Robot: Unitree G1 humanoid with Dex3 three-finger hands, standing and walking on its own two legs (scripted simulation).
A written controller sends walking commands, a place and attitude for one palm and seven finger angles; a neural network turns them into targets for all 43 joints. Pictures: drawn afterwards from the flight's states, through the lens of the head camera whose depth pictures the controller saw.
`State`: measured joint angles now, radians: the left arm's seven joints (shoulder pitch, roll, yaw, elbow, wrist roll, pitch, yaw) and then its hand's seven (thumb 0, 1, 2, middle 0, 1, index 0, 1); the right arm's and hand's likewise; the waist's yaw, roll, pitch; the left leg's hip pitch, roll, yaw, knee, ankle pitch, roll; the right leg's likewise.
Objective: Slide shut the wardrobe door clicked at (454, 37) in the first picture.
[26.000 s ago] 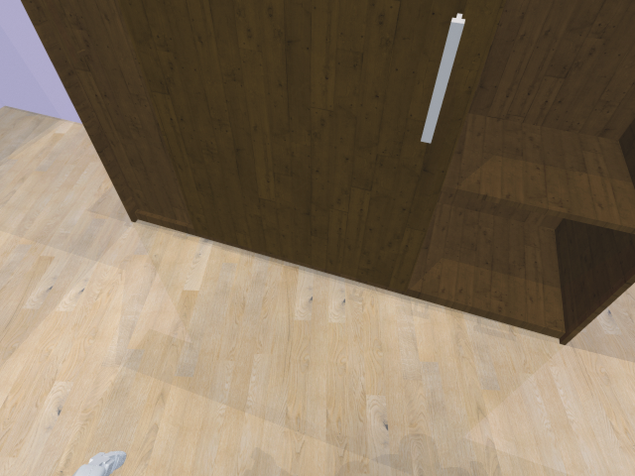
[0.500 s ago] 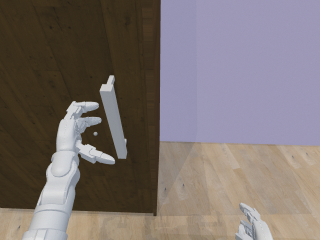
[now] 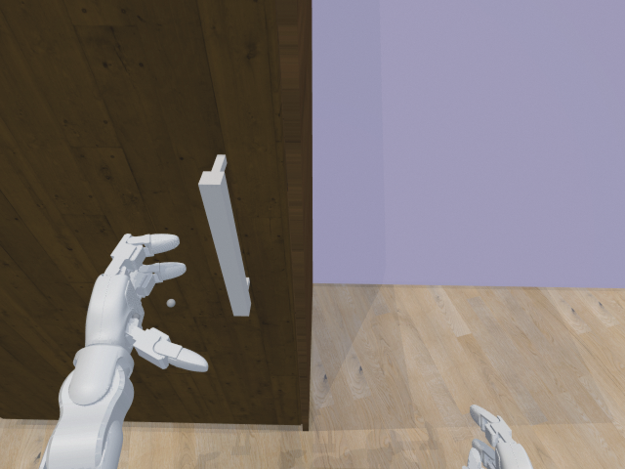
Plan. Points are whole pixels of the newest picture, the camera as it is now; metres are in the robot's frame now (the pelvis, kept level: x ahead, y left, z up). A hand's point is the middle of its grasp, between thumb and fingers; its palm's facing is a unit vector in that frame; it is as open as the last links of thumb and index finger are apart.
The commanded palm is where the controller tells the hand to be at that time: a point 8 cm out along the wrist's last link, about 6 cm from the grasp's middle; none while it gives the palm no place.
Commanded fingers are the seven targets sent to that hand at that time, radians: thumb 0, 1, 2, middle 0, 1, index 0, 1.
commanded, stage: slip the hand off the handle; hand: left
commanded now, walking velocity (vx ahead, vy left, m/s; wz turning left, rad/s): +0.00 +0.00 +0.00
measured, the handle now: (232, 244) +0.38 +0.14 +0.10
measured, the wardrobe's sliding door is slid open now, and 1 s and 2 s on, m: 0.00 0.00 0.00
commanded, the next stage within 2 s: draw the hand back to the body in 0.34 s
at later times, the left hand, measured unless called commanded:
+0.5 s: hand (144, 361) +0.20 +0.20 +0.11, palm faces +0.18 -0.98 -0.09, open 14.7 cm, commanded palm +0.17 +0.24 +0.12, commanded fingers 0.00 -0.55 0.20 -0.25 -1.15 -0.25 -1.15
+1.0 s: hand (110, 358) +0.19 +0.22 +0.14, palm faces +0.16 -0.98 -0.12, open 14.5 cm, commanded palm +0.15 +0.26 +0.15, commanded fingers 0.00 -0.26 0.34 -0.24 -0.98 -0.24 -0.98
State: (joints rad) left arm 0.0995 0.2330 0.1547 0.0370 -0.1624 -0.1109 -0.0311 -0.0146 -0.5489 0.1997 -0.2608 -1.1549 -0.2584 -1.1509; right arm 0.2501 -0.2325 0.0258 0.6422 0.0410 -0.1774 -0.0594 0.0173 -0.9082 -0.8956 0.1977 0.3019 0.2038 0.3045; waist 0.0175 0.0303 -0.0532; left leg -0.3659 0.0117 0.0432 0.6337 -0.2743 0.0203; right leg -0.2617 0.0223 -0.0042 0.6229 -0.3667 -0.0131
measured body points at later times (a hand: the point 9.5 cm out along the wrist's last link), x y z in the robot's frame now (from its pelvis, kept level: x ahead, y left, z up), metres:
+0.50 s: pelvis -0.01 -0.01 +0.00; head -0.03 -0.02 +0.45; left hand +0.19 +0.25 +0.11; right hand +0.20 -0.21 -0.07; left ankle +0.04 +0.11 -0.72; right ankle -0.02 -0.11 -0.72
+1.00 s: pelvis +0.00 -0.01 +0.00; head -0.04 -0.02 +0.45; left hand +0.17 +0.27 +0.15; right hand +0.20 -0.22 -0.05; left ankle +0.04 +0.11 -0.72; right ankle -0.02 -0.11 -0.72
